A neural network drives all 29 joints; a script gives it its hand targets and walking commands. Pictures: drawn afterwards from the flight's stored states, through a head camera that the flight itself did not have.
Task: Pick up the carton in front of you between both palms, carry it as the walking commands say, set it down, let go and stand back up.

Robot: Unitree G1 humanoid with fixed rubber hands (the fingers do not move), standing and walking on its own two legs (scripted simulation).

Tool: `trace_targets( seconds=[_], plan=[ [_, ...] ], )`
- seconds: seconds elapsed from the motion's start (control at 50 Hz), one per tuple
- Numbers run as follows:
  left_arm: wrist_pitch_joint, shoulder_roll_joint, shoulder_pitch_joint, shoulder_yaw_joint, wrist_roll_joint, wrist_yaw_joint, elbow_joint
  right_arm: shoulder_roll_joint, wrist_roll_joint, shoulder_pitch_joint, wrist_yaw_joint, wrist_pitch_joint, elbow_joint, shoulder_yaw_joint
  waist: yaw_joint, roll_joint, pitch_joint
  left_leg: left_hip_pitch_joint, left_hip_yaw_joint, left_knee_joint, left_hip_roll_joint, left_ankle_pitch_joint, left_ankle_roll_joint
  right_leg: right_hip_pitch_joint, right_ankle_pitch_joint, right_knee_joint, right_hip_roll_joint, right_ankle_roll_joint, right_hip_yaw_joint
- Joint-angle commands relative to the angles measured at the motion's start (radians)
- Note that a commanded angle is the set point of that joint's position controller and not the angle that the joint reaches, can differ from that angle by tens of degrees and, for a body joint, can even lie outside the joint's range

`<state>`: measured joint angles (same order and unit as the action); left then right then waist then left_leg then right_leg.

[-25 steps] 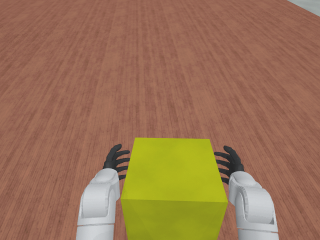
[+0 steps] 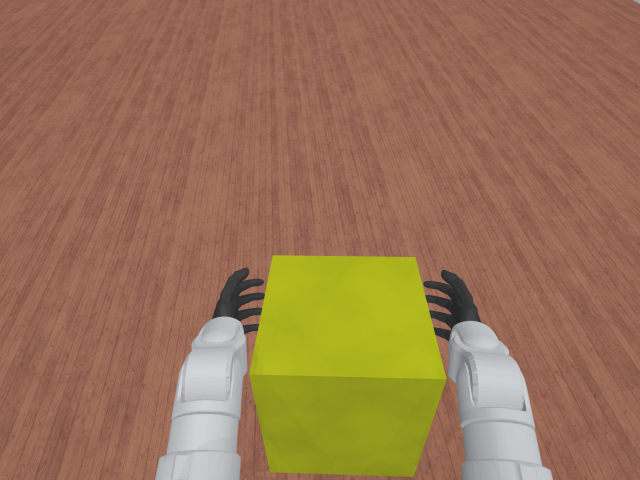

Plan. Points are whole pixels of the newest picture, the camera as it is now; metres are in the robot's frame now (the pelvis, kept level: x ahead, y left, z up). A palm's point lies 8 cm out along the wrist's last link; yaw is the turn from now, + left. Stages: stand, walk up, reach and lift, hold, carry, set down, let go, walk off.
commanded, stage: carry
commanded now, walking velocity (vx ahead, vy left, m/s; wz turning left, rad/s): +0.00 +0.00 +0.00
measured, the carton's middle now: (342, 365) +0.29 +0.00 -0.07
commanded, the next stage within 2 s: hold in 0.86 s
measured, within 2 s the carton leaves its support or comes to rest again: neither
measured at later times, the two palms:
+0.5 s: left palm (221, 333) +0.28 +0.16 +0.04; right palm (460, 338) +0.28 -0.14 +0.04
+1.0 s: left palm (203, 353) +0.25 +0.17 +0.04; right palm (445, 342) +0.27 -0.12 +0.04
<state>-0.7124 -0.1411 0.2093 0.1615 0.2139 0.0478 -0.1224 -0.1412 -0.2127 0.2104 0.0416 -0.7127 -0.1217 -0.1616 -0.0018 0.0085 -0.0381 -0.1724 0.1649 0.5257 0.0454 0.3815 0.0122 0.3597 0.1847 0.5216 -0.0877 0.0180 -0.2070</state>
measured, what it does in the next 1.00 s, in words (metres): stands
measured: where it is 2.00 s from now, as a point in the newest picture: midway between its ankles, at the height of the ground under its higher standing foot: outside the picture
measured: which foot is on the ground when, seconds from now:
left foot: down 0.00-1.00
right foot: down 0.00-1.00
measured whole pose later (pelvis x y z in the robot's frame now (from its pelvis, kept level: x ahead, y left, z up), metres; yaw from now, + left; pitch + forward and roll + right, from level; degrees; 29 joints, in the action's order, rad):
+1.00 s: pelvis -0.02 +0.01 +0.01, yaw +6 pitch -4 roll -1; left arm -0.69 -0.14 0.22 0.15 0.25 0.02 -0.21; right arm -0.14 -0.24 0.18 0.04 -0.71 -0.12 -0.16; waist -0.02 0.02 0.05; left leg -0.06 0.03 0.42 -0.01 0.29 0.03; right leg 0.19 0.11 0.38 -0.03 -0.02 0.04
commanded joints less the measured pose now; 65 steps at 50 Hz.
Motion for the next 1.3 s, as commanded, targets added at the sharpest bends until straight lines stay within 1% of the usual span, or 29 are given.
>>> trace_targets(
  seconds=[0.0,0.14,0.84,0.86,0.88,0.9,0.92,0.94,0.96,1.0,1.02,1.06,1.1,1.16,1.28],
  plan=[
    [0.014,-0.872,0.434,-0.583,-0.243,-0.242,0.067,-0.868,0.241,0.430,-0.236,0.013,0.061,0.580,-0.002,-0.001,-0.323,0.011,-0.085,-0.069,0.114,-0.378,0.003,-0.218,-0.314,-0.018,-0.090,0.006,0.101],
    [0.017,-0.890,0.476,-0.582,-0.250,-0.245,0.066,-0.888,0.248,0.473,-0.239,0.016,0.065,0.583,-0.001,0.000,-0.299,-0.012,-0.090,-0.089,0.114,-0.324,0.006,-0.207,-0.261,-0.031,-0.089,0.001,0.103],
    [0.016,-0.909,0.490,-0.573,-0.247,-0.253,0.043,-0.910,0.244,0.482,-0.247,0.015,0.044,0.574,0.001,-0.001,-0.308,-0.027,-0.092,-0.084,0.115,-0.315,0.016,-0.193,-0.242,-0.035,-0.090,-0.006,0.101],
    [0.032,-0.929,0.388,-0.529,-0.226,-0.256,0.005,-0.922,0.235,0.375,-0.247,0.016,0.053,0.542,0.000,0.105,-0.192,-0.097,-0.314,-0.168,-0.067,-0.630,0.011,-0.468,-0.398,-0.052,0.187,0.022,0.248],
    [0.061,-0.880,0.381,-0.500,-0.190,-0.239,0.027,-0.881,0.225,0.404,-0.248,0.036,0.120,0.557,0.019,0.092,-0.246,-0.024,-0.312,-0.143,-0.072,-0.701,0.006,-0.480,-0.460,-0.065,0.174,0.014,0.282],
    [0.071,-0.875,0.368,-0.482,-0.169,-0.229,0.016,-0.873,0.227,0.426,-0.255,0.040,0.124,0.564,0.025,0.043,-0.253,0.078,-0.308,-0.145,-0.085,-0.731,0.000,-0.443,-0.499,-0.080,0.187,-0.004,0.282],
    [0.078,-0.878,0.377,-0.480,-0.170,-0.224,0.012,-0.873,0.235,0.429,-0.257,0.045,0.112,0.578,0.032,0.038,-0.273,0.112,-0.297,-0.153,-0.097,-0.732,-0.006,-0.456,-0.508,-0.089,0.194,-0.013,0.280],
    [0.084,-0.881,0.395,-0.477,-0.168,-0.222,-0.002,-0.876,0.235,0.437,-0.259,0.050,0.094,0.581,0.031,0.052,-0.271,0.115,-0.291,-0.182,-0.099,-0.652,-0.008,-0.457,-0.424,-0.104,0.198,-0.018,0.277],
    [0.088,-0.867,0.412,-0.481,-0.167,-0.215,0.009,-0.862,0.226,0.436,-0.254,0.051,0.090,0.570,0.020,0.039,-0.239,0.116,-0.289,-0.193,-0.097,-0.624,-0.011,-0.436,-0.382,-0.110,0.210,-0.016,0.265],
    [0.089,-0.882,0.461,-0.502,-0.185,-0.226,0.008,-0.881,0.222,0.437,-0.258,0.055,0.055,0.553,0.006,0.040,-0.230,0.138,-0.279,-0.194,-0.109,-0.581,-0.018,-0.399,-0.337,-0.121,0.214,-0.025,0.267],
    [0.086,-0.887,0.486,-0.517,-0.193,-0.233,0.006,-0.891,0.215,0.445,-0.260,0.055,0.045,0.548,-0.004,0.042,-0.231,0.151,-0.275,-0.199,-0.112,-0.564,-0.024,-0.386,-0.310,-0.126,0.220,-0.028,0.262],
    [0.079,-0.914,0.542,-0.553,-0.221,-0.257,0.006,-0.917,0.201,0.450,-0.263,0.056,0.005,0.527,-0.026,0.047,-0.222,0.110,-0.271,-0.211,-0.108,-0.482,-0.034,-0.393,-0.238,-0.133,0.223,-0.021,0.256],
    [0.073,-0.925,0.570,-0.553,-0.228,-0.279,-0.024,-0.934,0.185,0.452,-0.264,0.054,-0.035,0.505,-0.039,0.042,-0.198,0.069,-0.268,-0.219,-0.111,-0.408,-0.034,-0.400,-0.197,-0.142,0.217,-0.015,0.254],
    [0.069,-0.939,0.592,-0.530,-0.221,-0.302,-0.072,-0.958,0.174,0.476,-0.271,0.049,-0.072,0.491,-0.037,0.028,-0.176,0.001,-0.259,-0.234,-0.117,-0.299,-0.026,-0.441,-0.160,-0.149,0.207,-0.016,0.250],
    [0.071,-0.966,0.613,-0.463,-0.196,-0.328,-0.146,-1.002,0.184,0.560,-0.298,0.038,-0.100,0.502,-0.006,-0.014,-0.171,-0.089,-0.251,-0.251,-0.130,-0.152,0.003,-0.505,-0.089,-0.164,0.186,-0.028,0.252]
  ],
)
